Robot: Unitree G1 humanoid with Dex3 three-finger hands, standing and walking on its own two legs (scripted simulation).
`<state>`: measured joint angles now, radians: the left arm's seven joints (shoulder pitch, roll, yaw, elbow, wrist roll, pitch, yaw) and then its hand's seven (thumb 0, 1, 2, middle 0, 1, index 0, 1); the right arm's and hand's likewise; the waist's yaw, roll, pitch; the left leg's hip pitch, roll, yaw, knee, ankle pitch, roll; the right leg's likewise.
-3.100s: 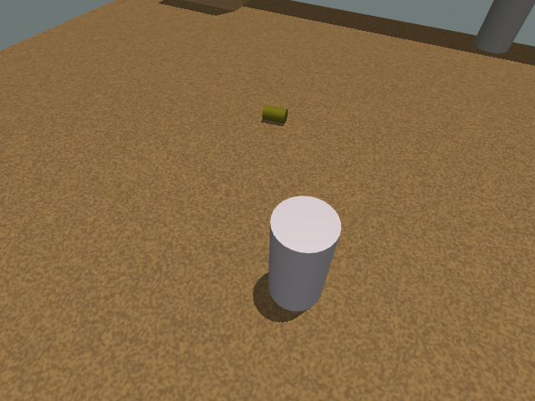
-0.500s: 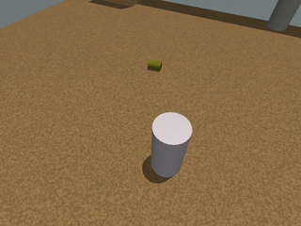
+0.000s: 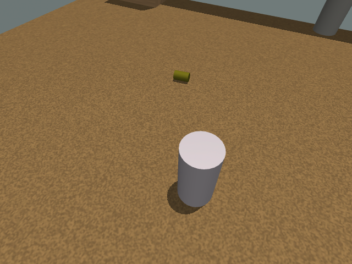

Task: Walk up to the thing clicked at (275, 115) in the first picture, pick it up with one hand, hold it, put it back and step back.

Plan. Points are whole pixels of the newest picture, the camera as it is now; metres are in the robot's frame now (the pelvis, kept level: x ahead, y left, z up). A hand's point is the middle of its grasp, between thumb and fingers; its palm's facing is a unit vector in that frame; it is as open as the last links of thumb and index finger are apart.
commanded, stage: stand
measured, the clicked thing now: (181, 76) +1.78 -0.05 -0.74
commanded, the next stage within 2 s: walk up in 0.62 s
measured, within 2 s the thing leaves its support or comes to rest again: neither
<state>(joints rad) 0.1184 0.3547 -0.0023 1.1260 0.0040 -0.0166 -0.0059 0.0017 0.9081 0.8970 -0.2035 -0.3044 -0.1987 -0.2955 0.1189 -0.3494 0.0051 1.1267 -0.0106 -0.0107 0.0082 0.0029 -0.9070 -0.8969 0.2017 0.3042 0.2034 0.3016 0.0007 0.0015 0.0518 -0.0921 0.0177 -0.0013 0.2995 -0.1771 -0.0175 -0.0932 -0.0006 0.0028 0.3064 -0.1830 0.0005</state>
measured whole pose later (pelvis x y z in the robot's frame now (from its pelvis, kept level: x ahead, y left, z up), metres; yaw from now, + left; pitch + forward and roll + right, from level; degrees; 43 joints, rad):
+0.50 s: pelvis +0.00 +0.00 +0.00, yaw +0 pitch -2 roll +0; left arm 0.12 0.35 0.00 1.13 0.00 -0.02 -0.01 0.00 0.91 0.90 -0.20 -0.30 -0.20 -0.30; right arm 0.12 -0.35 0.00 1.12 -0.01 -0.01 0.01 0.00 -0.91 -0.90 0.20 0.30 0.20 0.30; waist 0.00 0.00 0.05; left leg -0.09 0.02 0.00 0.30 -0.18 -0.02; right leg -0.09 0.00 0.00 0.31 -0.18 0.00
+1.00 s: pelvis -0.02 -0.06 -0.01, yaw +22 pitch -1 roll +2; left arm 0.09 0.38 0.08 0.86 0.04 0.03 -0.02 0.00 0.91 0.90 -0.20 -0.30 -0.20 -0.30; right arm 0.23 -0.42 -0.08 0.85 -0.04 0.05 0.03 0.01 -0.91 -0.90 0.20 0.30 0.20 0.30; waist 0.00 -0.02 0.14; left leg -0.48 -0.01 -0.02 0.96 -0.38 0.00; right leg -0.17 -0.04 -0.10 0.52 -0.33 -0.04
